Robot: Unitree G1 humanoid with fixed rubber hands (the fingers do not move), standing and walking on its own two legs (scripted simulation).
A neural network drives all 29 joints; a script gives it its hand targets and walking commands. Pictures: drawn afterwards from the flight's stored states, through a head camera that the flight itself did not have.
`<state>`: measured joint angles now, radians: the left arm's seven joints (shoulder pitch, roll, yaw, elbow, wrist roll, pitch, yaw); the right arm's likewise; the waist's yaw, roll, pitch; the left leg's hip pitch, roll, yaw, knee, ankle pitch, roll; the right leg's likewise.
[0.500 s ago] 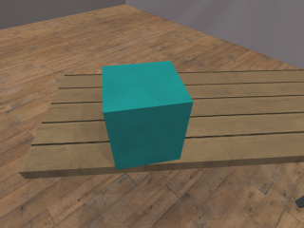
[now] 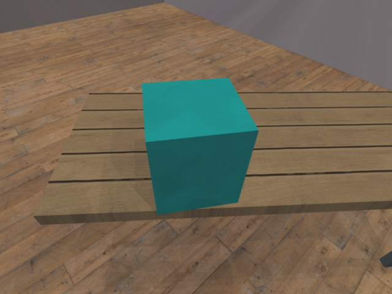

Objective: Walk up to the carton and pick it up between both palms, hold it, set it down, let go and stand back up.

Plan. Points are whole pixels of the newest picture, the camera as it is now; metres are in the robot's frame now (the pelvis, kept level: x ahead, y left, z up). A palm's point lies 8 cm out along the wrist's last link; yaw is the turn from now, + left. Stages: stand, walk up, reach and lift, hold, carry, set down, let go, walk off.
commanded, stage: walk up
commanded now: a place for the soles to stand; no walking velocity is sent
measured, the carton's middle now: (192, 146) +0.46 +0.00 +0.06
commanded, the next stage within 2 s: reach and lift in 1.44 s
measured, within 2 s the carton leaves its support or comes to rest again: neither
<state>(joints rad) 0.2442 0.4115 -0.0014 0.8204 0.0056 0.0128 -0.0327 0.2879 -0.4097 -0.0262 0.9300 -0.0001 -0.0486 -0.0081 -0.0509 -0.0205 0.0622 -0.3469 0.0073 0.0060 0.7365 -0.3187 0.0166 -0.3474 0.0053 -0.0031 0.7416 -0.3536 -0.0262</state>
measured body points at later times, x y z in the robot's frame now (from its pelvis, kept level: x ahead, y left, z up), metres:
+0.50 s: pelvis +0.04 -0.01 +0.00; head +0.06 -0.01 +0.45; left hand +0.16 +0.29 -0.11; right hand +0.10 -0.34 -0.11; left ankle +0.06 +0.12 -0.71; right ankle +0.06 -0.12 -0.71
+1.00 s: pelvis +0.04 -0.01 +0.00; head +0.06 -0.01 +0.45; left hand +0.17 +0.29 -0.10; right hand +0.11 -0.34 -0.11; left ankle +0.06 +0.12 -0.71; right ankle +0.06 -0.12 -0.71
